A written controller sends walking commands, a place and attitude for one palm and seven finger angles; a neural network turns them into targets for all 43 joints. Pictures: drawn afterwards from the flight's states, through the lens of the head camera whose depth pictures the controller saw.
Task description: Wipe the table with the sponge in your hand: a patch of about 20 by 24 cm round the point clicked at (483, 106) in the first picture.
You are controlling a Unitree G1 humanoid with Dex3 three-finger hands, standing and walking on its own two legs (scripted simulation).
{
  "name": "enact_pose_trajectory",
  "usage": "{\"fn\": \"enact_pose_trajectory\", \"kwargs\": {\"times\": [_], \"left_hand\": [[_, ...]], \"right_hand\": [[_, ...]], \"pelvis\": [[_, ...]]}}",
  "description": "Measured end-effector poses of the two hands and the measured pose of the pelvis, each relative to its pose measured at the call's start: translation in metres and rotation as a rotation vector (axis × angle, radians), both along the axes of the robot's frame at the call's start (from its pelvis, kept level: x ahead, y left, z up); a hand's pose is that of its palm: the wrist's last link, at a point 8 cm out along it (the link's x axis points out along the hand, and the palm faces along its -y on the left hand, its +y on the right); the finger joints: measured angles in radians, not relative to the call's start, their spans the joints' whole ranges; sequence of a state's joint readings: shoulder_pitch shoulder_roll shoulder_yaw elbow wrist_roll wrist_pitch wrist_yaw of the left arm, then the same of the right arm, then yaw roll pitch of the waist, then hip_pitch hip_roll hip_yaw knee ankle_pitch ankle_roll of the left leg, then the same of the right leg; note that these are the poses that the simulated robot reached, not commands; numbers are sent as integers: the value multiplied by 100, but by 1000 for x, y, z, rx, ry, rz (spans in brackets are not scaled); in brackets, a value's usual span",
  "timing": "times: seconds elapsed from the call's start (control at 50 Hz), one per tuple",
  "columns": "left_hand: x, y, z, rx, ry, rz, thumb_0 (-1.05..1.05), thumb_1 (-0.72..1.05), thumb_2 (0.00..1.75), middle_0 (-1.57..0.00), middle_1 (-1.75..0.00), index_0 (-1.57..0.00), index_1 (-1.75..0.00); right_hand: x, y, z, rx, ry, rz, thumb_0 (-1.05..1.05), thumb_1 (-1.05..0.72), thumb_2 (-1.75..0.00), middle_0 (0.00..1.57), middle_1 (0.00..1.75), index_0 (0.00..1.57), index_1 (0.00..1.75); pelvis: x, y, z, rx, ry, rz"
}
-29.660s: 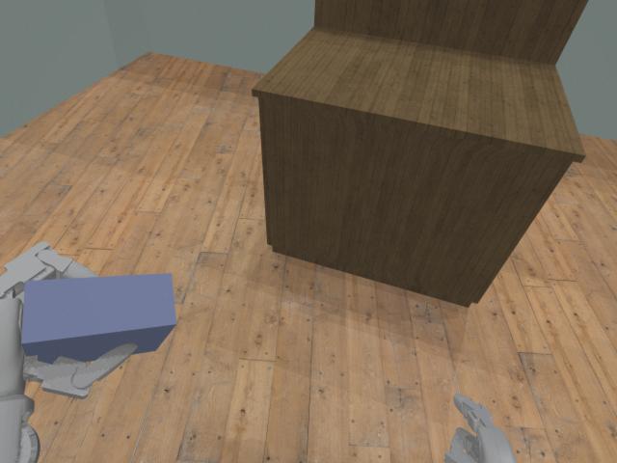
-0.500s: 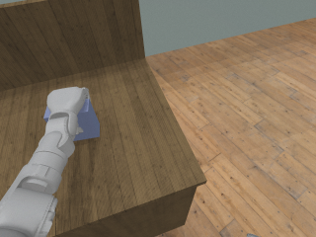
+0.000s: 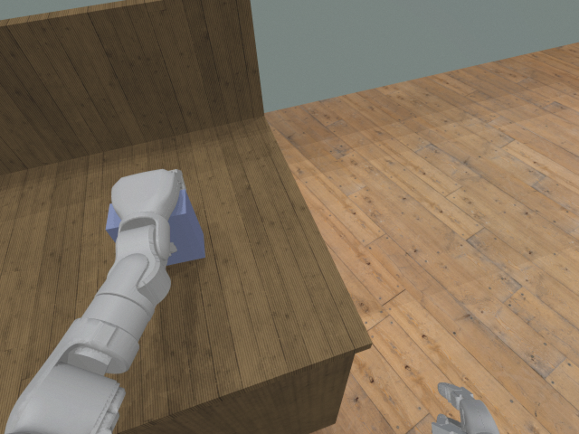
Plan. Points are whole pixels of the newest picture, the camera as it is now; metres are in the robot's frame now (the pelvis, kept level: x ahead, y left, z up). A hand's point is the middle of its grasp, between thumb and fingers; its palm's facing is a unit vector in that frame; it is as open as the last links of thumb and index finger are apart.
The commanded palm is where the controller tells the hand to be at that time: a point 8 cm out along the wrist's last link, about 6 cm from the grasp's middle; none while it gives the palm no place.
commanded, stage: wipe back along the middle lane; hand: left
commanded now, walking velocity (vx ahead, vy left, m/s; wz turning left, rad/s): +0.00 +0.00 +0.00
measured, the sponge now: (164, 239) +0.38 +0.25 +0.03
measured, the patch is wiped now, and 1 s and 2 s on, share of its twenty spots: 0.60 0.65 0.75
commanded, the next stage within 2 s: slide across to the third lane in 1.48 s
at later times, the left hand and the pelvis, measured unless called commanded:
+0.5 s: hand (162, 244) +0.34 +0.22 +0.07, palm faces +0.03 -0.05 -1.00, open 9.4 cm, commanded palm +0.30 +0.21 +0.11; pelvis -0.02 +0.00 +0.00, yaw -2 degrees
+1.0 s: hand (167, 269) +0.31 +0.20 +0.07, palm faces +0.09 -0.09 -0.99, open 9.4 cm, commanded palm +0.26 +0.19 +0.10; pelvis -0.01 -0.01 +0.00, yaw -2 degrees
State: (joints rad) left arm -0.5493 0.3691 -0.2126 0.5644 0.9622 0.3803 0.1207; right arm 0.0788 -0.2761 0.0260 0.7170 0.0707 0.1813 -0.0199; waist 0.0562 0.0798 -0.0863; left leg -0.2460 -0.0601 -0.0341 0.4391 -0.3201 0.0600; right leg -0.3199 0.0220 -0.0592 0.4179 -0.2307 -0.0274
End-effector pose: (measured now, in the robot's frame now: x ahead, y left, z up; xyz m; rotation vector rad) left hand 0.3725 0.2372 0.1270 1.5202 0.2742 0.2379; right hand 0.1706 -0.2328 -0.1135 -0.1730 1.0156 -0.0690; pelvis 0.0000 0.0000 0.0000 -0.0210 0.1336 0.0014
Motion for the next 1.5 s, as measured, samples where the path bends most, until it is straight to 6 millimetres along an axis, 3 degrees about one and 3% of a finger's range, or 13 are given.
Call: {"fn": "enact_pose_trajectory", "kwargs": {"times": [0.2, 0.36, 0.7, 1.04, 1.24, 1.5], "left_hand": [[-16, -4, 0, 0, -25, 6, 0, -46, 112, -75, -146, -76, -145], [-31, -11, 0, 3, -27, 7, 1, -45, 112, -75, -147, -76, -146], [-64, -24, -2, -16, -54, 14, 2, -44, 111, -74, -148, -75, -146], [-95, -38, -2, -53, -105, -1, 3, -43, 110, -71, -150, -75, -146], [-115, -44, -2, -86, -120, -15, 3, -43, 110, -69, -151, -76, -144], [-146, -47, 1, -148, -150, -22, 3, -43, 109, -69, -151, -76, -144]], "right_hand": [[-21, -18, 3, -11, 4, -39, 1, -91, -90, 20, 30, 20, 30], [-30, -19, 1, 2, -1, -53, 1, -91, -90, 20, 30, 20, 30], [2, 3, 15, 53, -113, 5, 1, -91, -90, 20, 30, 20, 30], [27, 12, 23, 99, -178, 52, 1, -91, -90, 20, 30, 20, 30], [31, 16, 28, 126, -214, 61, 1, -91, -90, 20, 30, 20, 30], [20, 11, 31, 115, -212, 56, 1, -91, -90, 20, 30, 20, 30]], "pelvis": [[-7, -5, 1, 3, -15, -17], [-12, -5, 1, 7, -26, -24], [-18, -5, 0, 12, -60, -25], [-13, -5, -2, 10, -79, -30], [-14, -7, -3, 11, -93, -43], [-22, -9, -3, 12, -119, -53]]}}
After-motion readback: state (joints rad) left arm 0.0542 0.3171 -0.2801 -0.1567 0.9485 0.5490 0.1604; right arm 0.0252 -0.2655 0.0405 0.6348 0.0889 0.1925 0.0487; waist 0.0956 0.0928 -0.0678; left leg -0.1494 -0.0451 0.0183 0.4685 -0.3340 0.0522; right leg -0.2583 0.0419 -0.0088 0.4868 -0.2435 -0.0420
